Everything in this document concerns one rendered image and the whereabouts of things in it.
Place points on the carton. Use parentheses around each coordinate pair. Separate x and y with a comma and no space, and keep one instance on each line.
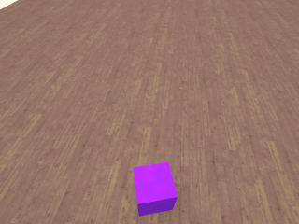
(155,189)

